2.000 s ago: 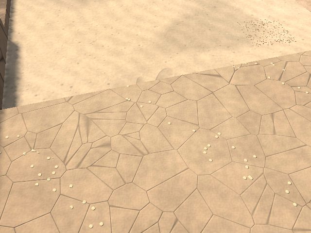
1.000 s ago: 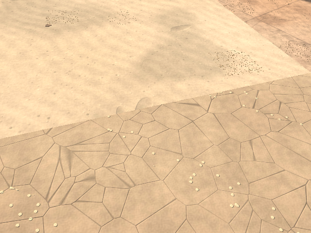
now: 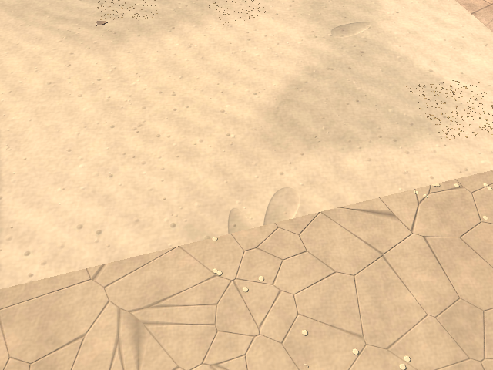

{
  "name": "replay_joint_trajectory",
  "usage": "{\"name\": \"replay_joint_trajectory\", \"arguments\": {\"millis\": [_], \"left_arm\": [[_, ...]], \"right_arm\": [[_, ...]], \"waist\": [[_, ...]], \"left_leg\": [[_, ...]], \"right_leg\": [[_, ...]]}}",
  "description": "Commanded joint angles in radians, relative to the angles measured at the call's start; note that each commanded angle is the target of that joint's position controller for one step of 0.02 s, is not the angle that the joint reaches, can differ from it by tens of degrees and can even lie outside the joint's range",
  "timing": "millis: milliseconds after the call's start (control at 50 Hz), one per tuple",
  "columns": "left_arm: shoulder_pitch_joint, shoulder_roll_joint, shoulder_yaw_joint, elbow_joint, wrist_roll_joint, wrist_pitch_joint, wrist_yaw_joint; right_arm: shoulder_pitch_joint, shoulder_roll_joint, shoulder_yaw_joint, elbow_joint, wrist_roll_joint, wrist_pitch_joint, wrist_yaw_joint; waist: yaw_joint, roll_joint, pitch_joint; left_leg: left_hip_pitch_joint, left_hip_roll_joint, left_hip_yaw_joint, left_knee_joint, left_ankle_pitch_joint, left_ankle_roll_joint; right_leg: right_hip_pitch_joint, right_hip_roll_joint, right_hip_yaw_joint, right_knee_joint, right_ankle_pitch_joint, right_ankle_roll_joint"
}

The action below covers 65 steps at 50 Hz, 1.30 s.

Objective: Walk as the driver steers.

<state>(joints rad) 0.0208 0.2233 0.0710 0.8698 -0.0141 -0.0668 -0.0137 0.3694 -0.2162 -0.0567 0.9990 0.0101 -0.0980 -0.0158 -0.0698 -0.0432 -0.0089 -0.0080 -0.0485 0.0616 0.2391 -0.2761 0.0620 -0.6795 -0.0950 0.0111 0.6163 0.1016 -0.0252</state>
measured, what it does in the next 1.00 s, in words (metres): walks ahead: right foot, then left foot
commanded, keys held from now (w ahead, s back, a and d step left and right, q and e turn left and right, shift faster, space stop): w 1.00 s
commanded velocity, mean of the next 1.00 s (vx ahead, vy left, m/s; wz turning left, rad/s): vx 0.50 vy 0.00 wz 0.00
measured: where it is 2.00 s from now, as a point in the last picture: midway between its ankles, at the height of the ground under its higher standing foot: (230, 180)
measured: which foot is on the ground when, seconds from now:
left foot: down 0.00-0.16, up 0.18-0.64, down 0.66-1.00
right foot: up 0.00-0.12, down 0.14-0.70, up 0.72-1.00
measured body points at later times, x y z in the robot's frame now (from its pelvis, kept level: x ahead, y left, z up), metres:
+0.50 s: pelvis +0.30 -0.04 +0.00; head +0.32 -0.05 +0.45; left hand +0.27 +0.16 -0.15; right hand +0.47 -0.25 -0.12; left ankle +0.50 +0.12 -0.67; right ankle +0.23 -0.14 -0.74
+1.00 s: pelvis +0.61 +0.02 +0.00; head +0.63 +0.02 +0.45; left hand +0.77 +0.23 -0.12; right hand +0.55 -0.19 -0.14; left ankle +0.57 +0.10 -0.74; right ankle +0.78 -0.15 -0.67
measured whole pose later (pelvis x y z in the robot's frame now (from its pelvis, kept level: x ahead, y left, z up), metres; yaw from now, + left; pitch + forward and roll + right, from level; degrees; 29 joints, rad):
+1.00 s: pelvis +0.61 +0.02 +0.00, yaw +0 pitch +1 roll +1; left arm 0.12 0.18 0.03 0.88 0.08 -0.08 -0.05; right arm 0.46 -0.14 -0.02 1.02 -0.07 -0.13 0.05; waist -0.09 -0.03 0.00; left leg -0.08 -0.09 0.06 0.25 -0.19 0.09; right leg -0.72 -0.12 0.03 0.82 0.03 -0.04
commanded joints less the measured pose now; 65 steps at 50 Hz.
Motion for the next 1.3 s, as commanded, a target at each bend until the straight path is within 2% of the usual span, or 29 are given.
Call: {"name": "replay_joint_trajectory", "arguments": {"millis": [20, 100, 140, 160, 180, 200, 220, 240, 260, 320, 380, 460, 520, 620, 660, 680, 700, 720, 760, 800, 840, 920, 1040, 1160, 1220, 1240, 1260, 1280, 1300], "left_arm": [[-0.186, 0.031, -0.008, -0.106, -0.006, -0.026, -0.021], [-0.113, 0.085, 0.008, -0.109, -0.007, -0.04, -0.038], [0.22, 0.175, 0.052, -0.015, 0.0, -0.039, -0.025], [0.396, 0.283, 0.079, 0.012, 0.026, -0.032, -0.011], [0.412, 0.235, 0.056, 0.024, 0.016, -0.026, -0.013], [0.334, 0.163, 0.035, 0.011, 0.007, -0.02, -0.012], [0.243, 0.118, 0.022, -0.012, 0.004, -0.019, -0.011], [0.309, 0.009, -0.016, 0.055, 0.104, -0.046, 0.011], [0.261, 0.0, -0.015, 0.049, 0.106, -0.054, 0.014], [0.212, 0.004, -0.02, 0.04, 0.077, -0.067, 0.002], [0.257, 0.009, -0.029, 0.043, 0.106, -0.084, -0.008], [0.354, 0.032, -0.035, 0.062, 0.09, -0.083, -0.047], [0.447, 0.067, -0.023, 0.102, 0.088, -0.082, -0.07], [0.453, 0.076, -0.006, 0.119, 0.087, -0.056, -0.049], [0.437, 0.091, 0.002, 0.112, 0.094, -0.047, -0.039], [0.542, 0.009, -0.018, 0.107, 0.107, -0.056, -0.03], [0.624, -0.045, -0.045, 0.094, 0.117, -0.071, -0.048], [0.487, 0.026, -0.024, 0.076, 0.088, -0.064, -0.071], [0.296, 0.06, -0.007, 0.03, 0.069, -0.064, -0.04], [0.294, -0.017, -0.028, 0.027, 0.103, -0.065, -0.017], [0.309, -0.058, -0.035, 0.037, 0.1, -0.051, -0.016], [0.183, -0.016, -0.029, 0.0, 0.092, -0.033, -0.036], [0.01, 0.0, -0.032, -0.07, 0.095, -0.002, -0.041], [-0.081, 0.049, -0.006, -0.128, 0.082, -0.01, -0.027], [0.056, 0.105, 0.025, -0.109, 0.048, -0.031, -0.019], [0.213, 0.144, 0.034, -0.068, 0.043, -0.049, -0.014], [0.445, 0.15, 0.029, -0.025, 0.051, -0.05, -0.011], [0.628, 0.091, 0.015, 0.059, 0.099, -0.056, -0.005], [0.533, 0.126, 0.031, 0.064, 0.094, -0.075, 0.001]], "right_arm": [[0.071, -0.155, -0.033, -0.011, 0.003, 0.002, -0.002], [0.035, -0.197, -0.044, -0.014, 0.008, 0.015, -0.004], [-0.024, -0.186, -0.035, -0.034, 0.009, 0.016, -0.001], [0.049, -0.096, -0.007, -0.059, -0.002, 0.0, 0.008], [0.088, -0.063, 0.008, -0.044, 0.014, -0.026, 0.018], [-0.007, -0.159, -0.019, -0.07, 0.041, -0.043, 0.023], [-0.094, -0.173, -0.021, -0.097, 0.049, -0.047, 0.02], [-0.027, -0.102, 0.006, -0.054, -0.137, -0.047, 0.054], [-0.028, -0.022, 0.02, -0.062, -0.146, -0.038, 0.067], [-0.059, -0.033, 0.025, -0.072, -0.095, -0.014, 0.091], [-0.184, -0.032, 0.043, -0.124, -0.102, -0.003, 0.076], [-0.301, -0.024, 0.05, -0.172, -0.093, 0.016, 0.08], [-0.354, -0.051, 0.041, -0.206, -0.084, 0.033, 0.077], [-0.434, -0.083, 0.024, -0.244, -0.069, 0.032, 0.062], [-0.333, -0.134, -0.003, -0.224, -0.042, 0.011, 0.056], [-0.184, -0.17, -0.01, -0.186, -0.03, -0.001, 0.056], [0.066, -0.179, -0.008, -0.131, -0.035, -0.001, 0.056], [0.245, -0.177, -0.013, -0.057, -0.062, 0.001, 0.046], [0.061, -0.165, -0.025, -0.061, -0.056, -0.026, 0.029], [-0.041, -0.047, 0.008, -0.068, -0.055, -0.023, 0.021], [-0.079, 0.001, 0.021, -0.085, -0.064, -0.026, 0.021], [-0.012, -0.027, 0.014, -0.069, -0.088, -0.049, 0.045], [0.13, -0.051, 0.018, -0.004, -0.079, -0.045, 0.106], [0.163, -0.054, 0.016, 0.026, -0.087, -0.042, 0.079], [0.147, -0.116, -0.012, 0.034, -0.084, -0.036, 0.07], [0.243, -0.048, 0.004, 0.037, -0.094, -0.039, 0.07], [0.316, 0.039, 0.039, 0.015, -0.116, -0.047, 0.088], [0.093, -0.02, 0.017, -0.041, -0.089, -0.043, 0.11], [-0.085, -0.042, 0.004, -0.111, -0.058, -0.041, 0.098]], "waist": [[-0.03, 0.107, 0.106], [0.045, 0.157, 0.037], [0.208, 0.148, -0.155], [0.212, -0.049, -0.341], [0.186, -0.21, -0.456], [0.193, -0.152, -0.313], [0.172, -0.085, -0.188], [0.13, 0.033, -0.054], [0.096, -0.006, 0.029], [0.056, -0.009, 0.003], [0.07, 0.013, 0.017], [0.095, -0.012, 0.035], [0.105, -0.024, 0.072], [0.101, -0.021, 0.077], [0.034, -0.012, -0.021], [0.04, 0.083, -0.247], [-0.035, 0.265, -0.426], [-0.119, 0.215, -0.351], [-0.056, 0.134, 0.008], [0.021, 0.095, 0.001], [0.068, 0.069, 0.004], [0.048, 0.071, 0.036], [0.023, 0.103, 0.061], [0.042, 0.099, 0.072], [0.121, 0.088, -0.004], [0.116, 0.007, -0.196], [0.182, -0.197, -0.404], [0.283, -0.128, -0.286], [0.252, -0.042, -0.024]], "left_leg": [[0.079, 0.296, -0.144, -0.027, 0.342, 0.137], [0.115, 0.307, -0.127, 0.123, 0.756, 0.108], [-0.081, 0.23, -0.064, 0.479, 0.852, 0.056], [-0.467, 0.105, -0.017, 0.891, 0.416, -0.01], [-0.66, -0.008, -0.145, 1.114, -0.264, -0.02], [-0.769, 0.065, -0.19, 1.184, -0.237, 0.0], [-0.785, 0.119, -0.153, 1.163, -0.155, 0.01], [-0.723, 0.124, -0.207, 1.072, -0.052, 0.054], [-0.722, 0.154, -0.198, 1.017, 0.018, 0.063], [-0.729, 0.181, -0.164, 1.0, 0.072, 0.07], [-0.827, 0.216, -0.148, 0.839, 0.227, 0.039], [-0.614, 0.157, -0.047, 0.528, 0.46, -0.009], [-0.656, 0.137, -0.068, 0.396, 0.418, -0.006], [-0.646, 0.104, -0.062, 0.266, 0.274, 0.049], [-0.326, 0.045, 0.0, 0.289, 0.316, 0.1], [0.084, 0.107, -0.06, 0.43, 0.45, 0.204], [0.513, 0.32, -0.488, 0.258, 0.222, 0.377], [0.54, 0.392, -0.736, 0.073, 0.016, 0.345], [0.123, 0.336, -0.554, -0.004, -0.136, 0.203], [-0.058, 0.315, -0.426, -0.05, 0.042, 0.213], [-0.142, 0.286, -0.343, -0.103, 0.119, 0.208], [-0.164, 0.256, -0.203, -0.11, 0.333, 0.231], [-0.177, 0.239, -0.129, -0.066, 0.49, 0.228], [0.086, 0.297, -0.134, 0.043, 0.637, 0.165], [0.016, 0.224, -0.066, 0.279, 0.927, 0.096], [-0.157, 0.145, -0.047, 0.508, 0.741, 0.047], [-0.515, -0.037, -0.043, 0.86, 0.036, -0.028], [-0.767, -0.078, -0.144, 1.096, -0.329, 0.007], [-0.867, 0.016, -0.204, 1.104, -0.22, 0.05]], "right_leg": [[-0.099, 0.018, -0.028, -0.069, -0.06, -0.017], [0.128, 0.093, -0.088, -0.12, -0.198, -0.079], [0.637, 0.075, -0.051, -0.114, -0.119, -0.157], [1.066, -0.215, 0.342, -0.103, -0.179, -0.294], [1.176, -0.335, 0.717, -0.283, -0.293, -0.374], [1.073, -0.281, 0.589, -0.309, -0.359, -0.31], [0.913, -0.239, 0.433, -0.331, -0.324, -0.269], [0.727, -0.164, 0.377, -0.409, -0.445, -0.241], [0.631, -0.142, 0.297, -0.438, -0.41, -0.227], [0.52, -0.121, 0.211, -0.478, -0.358, -0.242], [0.508, -0.114, 0.148, -0.505, -0.249, -0.26], [0.384, -0.052, 0.009, -0.467, -0.027, -0.25], [0.563, -0.116, 0.054, -0.444, 0.03, -0.251], [0.837, -0.188, 0.071, -0.399, 0.086, -0.194], [0.755, -0.112, 0.005, -0.239, 0.312, -0.123], [0.588, -0.009, -0.063, 0.003, 0.236, -0.057], [0.204, 0.146, -0.055, 0.308, -0.249, 0.008], [0.007, 0.197, 0.034, 0.544, -0.683, -0.012], [-0.089, 0.052, 0.112, 0.63, -0.511, -0.086], [0.031, -0.014, 0.103, 0.582, -0.409, -0.104], [0.073, -0.03, 0.088, 0.54, -0.364, -0.088], [-0.03, -0.045, 0.037, 0.341, -0.153, -0.023], [0.07, 0.016, -0.022, 0.073, 0.051, -0.008], [0.053, 0.041, -0.023, 0.036, -0.155, -0.063], [0.416, 0.117, -0.108, -0.058, -0.115, -0.134], [0.802, 0.047, -0.016, 0.041, 0.077, -0.25], [1.222, -0.193, 0.418, -0.117, -0.057, -0.474], [1.214, -0.236, 0.647, -0.287, -0.266, -0.42], [0.967, -0.228, 0.535, -0.331, -0.352, -0.319]]}}
Next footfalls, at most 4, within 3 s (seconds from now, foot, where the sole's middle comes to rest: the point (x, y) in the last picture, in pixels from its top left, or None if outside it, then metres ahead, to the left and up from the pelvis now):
0.14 right None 0.27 -0.14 -0.78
0.66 left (195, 331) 0.61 0.10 -0.78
1.22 right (264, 241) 0.90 -0.12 -0.78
1.76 left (196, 182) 1.22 0.10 -0.86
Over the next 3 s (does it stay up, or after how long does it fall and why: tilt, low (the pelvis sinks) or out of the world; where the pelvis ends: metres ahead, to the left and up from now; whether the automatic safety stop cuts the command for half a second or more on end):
stays up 1.50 -0.05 -0.10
